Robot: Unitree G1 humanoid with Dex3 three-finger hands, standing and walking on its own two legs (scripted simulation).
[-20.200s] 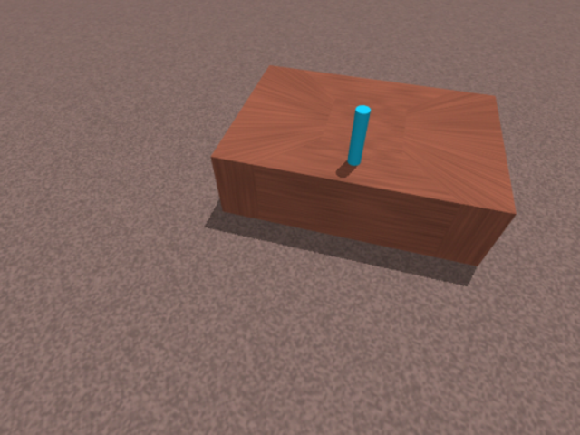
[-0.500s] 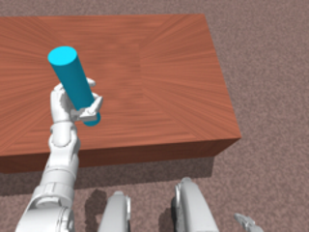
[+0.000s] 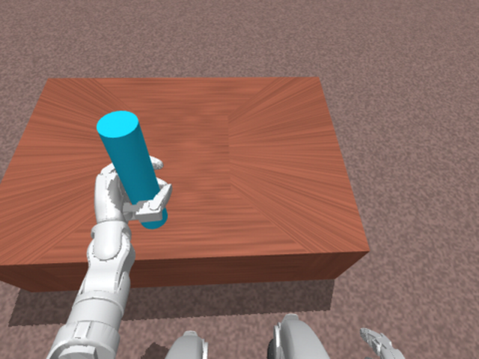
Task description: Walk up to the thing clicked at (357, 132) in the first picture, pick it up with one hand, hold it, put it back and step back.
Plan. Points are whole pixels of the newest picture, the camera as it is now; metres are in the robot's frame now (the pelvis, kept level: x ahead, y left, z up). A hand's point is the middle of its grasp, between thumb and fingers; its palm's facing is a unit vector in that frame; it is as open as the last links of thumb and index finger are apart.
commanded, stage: lift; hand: left
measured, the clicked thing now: (139, 179) +0.39 +0.16 +0.06
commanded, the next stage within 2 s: hold in 0.50 s
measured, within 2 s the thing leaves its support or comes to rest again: neither
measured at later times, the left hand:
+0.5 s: hand (140, 179) +0.38 +0.16 +0.06, palm faces +0.14 -0.99 -0.03, open 7.1 cm
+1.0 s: hand (137, 184) +0.37 +0.16 +0.08, palm faces +0.12 -0.99 -0.02, open 7.1 cm
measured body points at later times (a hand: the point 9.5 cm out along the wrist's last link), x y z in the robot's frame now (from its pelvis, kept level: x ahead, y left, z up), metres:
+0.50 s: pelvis +0.02 +0.00 +0.03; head +0.09 +0.01 +0.47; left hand +0.37 +0.21 +0.07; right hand +0.14 -0.24 -0.09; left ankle +0.00 +0.14 -0.66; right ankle +0.07 -0.14 -0.66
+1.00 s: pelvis +0.02 +0.00 +0.04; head +0.07 +0.01 +0.49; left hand +0.36 +0.21 +0.08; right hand +0.14 -0.25 -0.07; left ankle +0.00 +0.14 -0.66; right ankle +0.07 -0.14 -0.66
